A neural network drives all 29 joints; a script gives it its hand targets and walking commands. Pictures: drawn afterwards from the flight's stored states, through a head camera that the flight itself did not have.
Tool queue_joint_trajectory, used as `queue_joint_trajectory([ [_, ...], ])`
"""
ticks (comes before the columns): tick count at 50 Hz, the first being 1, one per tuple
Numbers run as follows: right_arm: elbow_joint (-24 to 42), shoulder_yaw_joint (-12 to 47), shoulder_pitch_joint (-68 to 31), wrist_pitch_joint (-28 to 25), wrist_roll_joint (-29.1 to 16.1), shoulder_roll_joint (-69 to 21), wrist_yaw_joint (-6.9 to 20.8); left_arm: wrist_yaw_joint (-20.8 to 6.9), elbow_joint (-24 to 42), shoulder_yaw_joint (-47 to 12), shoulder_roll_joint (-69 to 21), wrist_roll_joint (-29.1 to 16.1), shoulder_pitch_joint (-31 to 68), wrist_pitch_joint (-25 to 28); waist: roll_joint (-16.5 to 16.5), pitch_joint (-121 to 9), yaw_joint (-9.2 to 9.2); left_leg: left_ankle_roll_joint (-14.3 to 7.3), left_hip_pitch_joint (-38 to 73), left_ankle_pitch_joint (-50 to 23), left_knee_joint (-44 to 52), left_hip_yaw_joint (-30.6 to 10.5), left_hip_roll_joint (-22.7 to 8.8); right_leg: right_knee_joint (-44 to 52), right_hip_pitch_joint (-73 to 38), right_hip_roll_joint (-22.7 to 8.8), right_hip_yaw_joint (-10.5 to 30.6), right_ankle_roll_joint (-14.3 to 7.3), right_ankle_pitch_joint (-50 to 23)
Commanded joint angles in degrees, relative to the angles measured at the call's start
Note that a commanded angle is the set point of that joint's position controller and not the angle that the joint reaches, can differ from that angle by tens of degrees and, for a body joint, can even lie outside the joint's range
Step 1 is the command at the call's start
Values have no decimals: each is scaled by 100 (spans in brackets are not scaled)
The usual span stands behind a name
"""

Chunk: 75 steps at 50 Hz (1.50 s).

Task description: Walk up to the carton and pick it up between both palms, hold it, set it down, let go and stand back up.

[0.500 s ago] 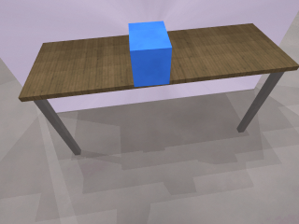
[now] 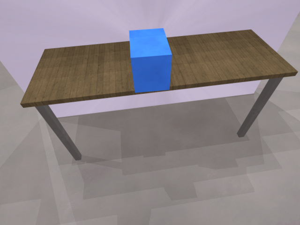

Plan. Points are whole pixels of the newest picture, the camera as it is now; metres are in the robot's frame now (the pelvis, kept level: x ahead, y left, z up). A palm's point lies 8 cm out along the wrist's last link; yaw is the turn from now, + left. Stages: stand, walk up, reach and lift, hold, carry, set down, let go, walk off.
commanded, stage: stand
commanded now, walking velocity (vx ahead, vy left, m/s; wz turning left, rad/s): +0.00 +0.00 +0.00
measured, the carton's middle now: (149, 60) +0.82 +0.02 -0.02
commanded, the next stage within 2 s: walk up in 1.68 s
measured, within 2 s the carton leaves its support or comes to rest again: neither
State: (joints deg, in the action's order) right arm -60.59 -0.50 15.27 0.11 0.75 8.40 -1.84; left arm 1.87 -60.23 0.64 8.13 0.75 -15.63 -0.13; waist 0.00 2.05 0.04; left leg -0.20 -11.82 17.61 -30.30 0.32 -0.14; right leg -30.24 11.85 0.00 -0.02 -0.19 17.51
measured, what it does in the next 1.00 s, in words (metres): stands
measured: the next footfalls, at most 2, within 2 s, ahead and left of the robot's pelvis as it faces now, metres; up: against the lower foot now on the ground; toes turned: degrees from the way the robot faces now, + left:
none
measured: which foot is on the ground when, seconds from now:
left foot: down 0.00-1.00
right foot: down 0.00-1.00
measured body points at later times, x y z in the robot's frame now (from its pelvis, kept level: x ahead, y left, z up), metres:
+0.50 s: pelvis +0.00 +0.00 +0.00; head +0.01 +0.00 +0.45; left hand -0.02 +0.20 -0.16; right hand -0.02 -0.20 -0.16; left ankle -0.01 +0.12 -0.73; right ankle -0.01 -0.12 -0.73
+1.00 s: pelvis +0.00 +0.00 +0.01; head +0.00 +0.00 +0.46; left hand -0.03 +0.19 -0.16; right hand -0.03 -0.20 -0.16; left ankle -0.01 +0.12 -0.73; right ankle -0.01 -0.12 -0.73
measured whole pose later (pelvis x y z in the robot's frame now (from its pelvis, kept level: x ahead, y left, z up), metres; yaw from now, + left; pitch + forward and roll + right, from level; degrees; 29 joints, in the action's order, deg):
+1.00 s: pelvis +0.00 +0.00 +0.01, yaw +0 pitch -2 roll +0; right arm -67.9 0.0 16.6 -0.3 0.8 5.2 -2.8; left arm 2.7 -67.8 0.7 4.5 0.9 -17.4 0.1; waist 0.0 2.1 0.0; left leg -0.2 -8.7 15.2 -26.0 0.4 0.0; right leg -25.9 8.7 -0.1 0.0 0.0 15.1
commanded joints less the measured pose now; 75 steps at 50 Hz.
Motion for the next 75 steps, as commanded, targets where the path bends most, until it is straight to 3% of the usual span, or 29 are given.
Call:
queue_joint_trajectory([
  [1,21,-108,319,-95,-2,503,-44,44,21,110,511,-2,-307,98,1,87,2,-228,9,-1262,626,-412,-385,610,-23,-390,397,-229,-1260],
  [24,-688,-52,507,-63,2,148,-107,110,-687,46,157,2,-505,68,-1,366,3,-164,124,-1201,881,-380,-406,862,-135,-411,370,-163,-1202],
  [75,-707,-20,750,-89,-9,37,-92,99,-728,15,36,-8,-760,88,-6,426,3,-173,37,-1011,1016,-404,-425,969,-68,-433,382,-149,-1026],
])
